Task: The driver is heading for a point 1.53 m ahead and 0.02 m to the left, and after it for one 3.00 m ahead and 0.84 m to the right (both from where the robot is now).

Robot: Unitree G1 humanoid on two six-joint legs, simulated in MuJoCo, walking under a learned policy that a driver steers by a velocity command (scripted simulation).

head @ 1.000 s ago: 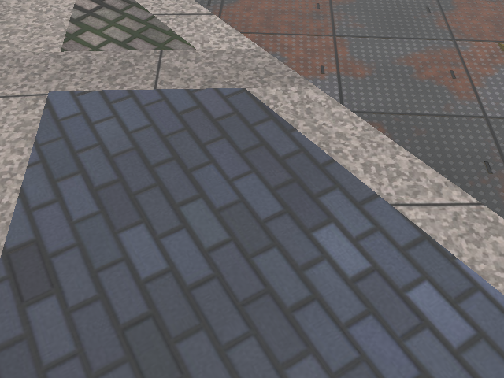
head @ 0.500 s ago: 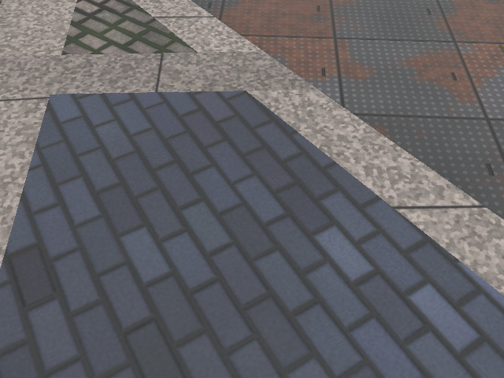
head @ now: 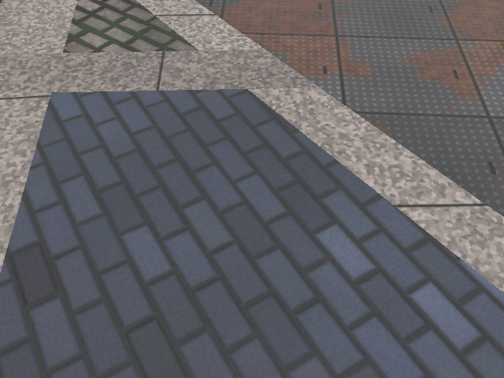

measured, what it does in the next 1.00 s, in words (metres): walks ahead: left foot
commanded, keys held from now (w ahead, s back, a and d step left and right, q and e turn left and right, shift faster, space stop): no key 0.08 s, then w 0.92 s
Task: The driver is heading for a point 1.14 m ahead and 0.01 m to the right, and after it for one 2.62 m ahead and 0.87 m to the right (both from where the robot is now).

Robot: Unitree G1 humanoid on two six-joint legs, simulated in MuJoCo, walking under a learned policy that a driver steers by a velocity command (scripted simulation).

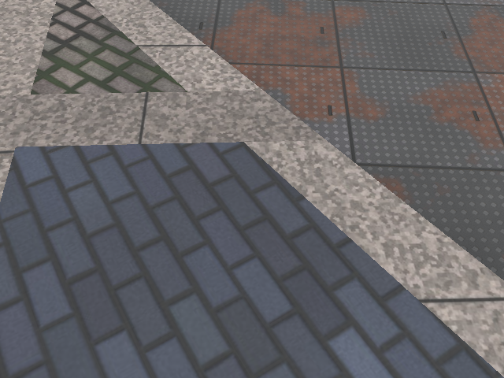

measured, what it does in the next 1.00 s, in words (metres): walks ahead: right foot, then left foot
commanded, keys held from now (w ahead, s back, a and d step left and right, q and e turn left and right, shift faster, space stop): w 1.00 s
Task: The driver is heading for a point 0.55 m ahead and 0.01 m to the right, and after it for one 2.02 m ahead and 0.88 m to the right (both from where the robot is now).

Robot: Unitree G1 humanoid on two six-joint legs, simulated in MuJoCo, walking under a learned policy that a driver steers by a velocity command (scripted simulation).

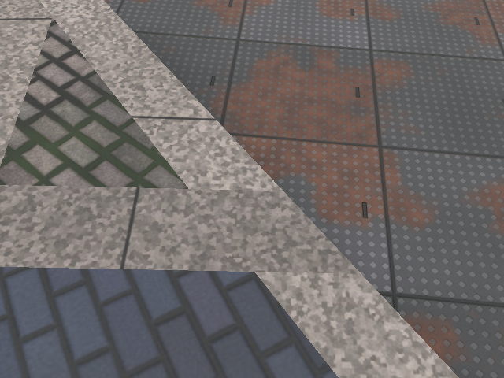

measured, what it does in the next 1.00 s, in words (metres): walks ahead: right foot, then left foot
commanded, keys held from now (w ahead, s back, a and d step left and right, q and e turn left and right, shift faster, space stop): w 0.54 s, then e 0.46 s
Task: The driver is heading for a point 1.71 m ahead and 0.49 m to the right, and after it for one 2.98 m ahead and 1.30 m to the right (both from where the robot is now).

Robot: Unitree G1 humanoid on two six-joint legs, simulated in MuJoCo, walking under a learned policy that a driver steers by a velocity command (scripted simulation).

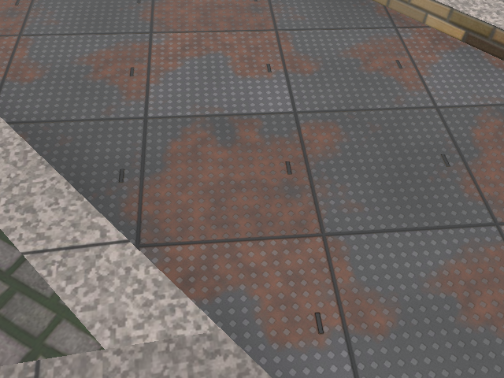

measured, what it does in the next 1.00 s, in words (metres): steps on the spot, turning right: right foot, then left foot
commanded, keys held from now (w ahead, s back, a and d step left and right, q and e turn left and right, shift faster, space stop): e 0.56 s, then no key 0.44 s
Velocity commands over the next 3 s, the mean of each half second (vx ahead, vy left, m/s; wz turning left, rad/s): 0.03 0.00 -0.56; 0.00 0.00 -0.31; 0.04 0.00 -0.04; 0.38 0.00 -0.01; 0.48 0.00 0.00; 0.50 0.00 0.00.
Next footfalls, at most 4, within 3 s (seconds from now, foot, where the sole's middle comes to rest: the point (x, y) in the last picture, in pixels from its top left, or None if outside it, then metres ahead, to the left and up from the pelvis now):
0.40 right None -0.01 -0.11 -0.77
0.88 left None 0.13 0.09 -0.77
1.70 right None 0.07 -0.15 -0.77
2.24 left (304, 343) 0.63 -0.13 -0.91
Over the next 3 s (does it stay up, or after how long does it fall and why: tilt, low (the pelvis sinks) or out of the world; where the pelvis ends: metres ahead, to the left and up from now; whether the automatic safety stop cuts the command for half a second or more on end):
stays up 0.80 -0.37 -0.12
